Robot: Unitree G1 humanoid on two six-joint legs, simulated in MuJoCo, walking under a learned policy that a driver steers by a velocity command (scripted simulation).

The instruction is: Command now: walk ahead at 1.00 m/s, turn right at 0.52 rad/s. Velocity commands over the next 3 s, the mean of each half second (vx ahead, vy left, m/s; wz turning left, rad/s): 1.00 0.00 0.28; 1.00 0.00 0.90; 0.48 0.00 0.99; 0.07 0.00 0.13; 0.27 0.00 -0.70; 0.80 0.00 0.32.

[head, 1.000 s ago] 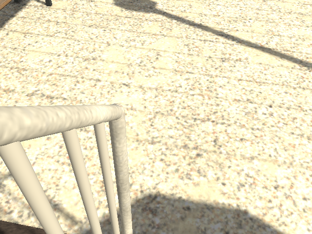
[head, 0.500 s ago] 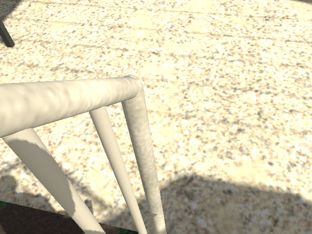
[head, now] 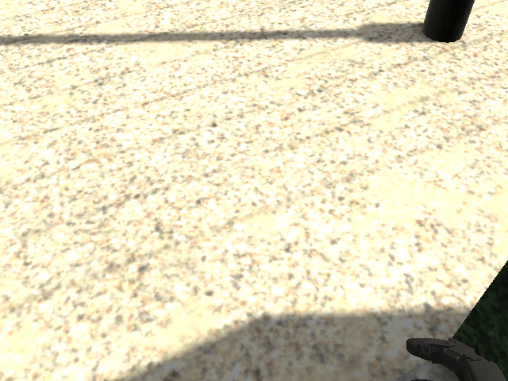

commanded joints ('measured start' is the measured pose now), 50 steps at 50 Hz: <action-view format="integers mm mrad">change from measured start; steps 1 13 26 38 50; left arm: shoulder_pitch -174 -700 -725 -477 -644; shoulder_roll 29 115 111 -19 6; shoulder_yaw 4 54 105 20 68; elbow -144 -276 -96 -156 -221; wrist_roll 23 9 28 128 -39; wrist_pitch -54 -74 -174 -97 -129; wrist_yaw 29 -10 72 16 2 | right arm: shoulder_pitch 498 534 755 622 658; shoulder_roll -133 -161 -85 -259 -73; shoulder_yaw -22 1 -46 -33 -28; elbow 132 264 266 265 387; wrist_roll -27 -56 -46 -16 -61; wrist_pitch -12 -101 -11 -60 -56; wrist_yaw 7 39 38 -8 1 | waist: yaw -210 -245 -508 -142 -360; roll -12 130 -102 173 126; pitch -112 259 18 106 179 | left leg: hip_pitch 713 46 -57 -232 -228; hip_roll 374 249 21 126 -99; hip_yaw -147 -306 47 -939 -575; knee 452 332 891 248 635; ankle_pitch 796 -71 304 224 -332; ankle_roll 148 213 68 211 251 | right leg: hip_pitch -918 -460 -381 -554 221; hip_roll -182 -436 -528 -288 -301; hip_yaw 53 18 -83 -79 49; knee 332 -756 -877 -282 -1434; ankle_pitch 138 988 76 485 1200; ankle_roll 8 190 246 267 274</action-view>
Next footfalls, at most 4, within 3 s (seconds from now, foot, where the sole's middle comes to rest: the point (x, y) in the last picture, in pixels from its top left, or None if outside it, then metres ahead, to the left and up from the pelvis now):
0.30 right None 0.34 -0.25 -0.81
0.66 left None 0.34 -0.01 -1.02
1.10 right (333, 359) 0.79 -0.15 -1.24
1.42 left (256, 318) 0.91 0.15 -1.24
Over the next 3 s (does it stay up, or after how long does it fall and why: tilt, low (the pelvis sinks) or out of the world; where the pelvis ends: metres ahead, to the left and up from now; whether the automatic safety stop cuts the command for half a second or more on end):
stays up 1.29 0.20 -0.46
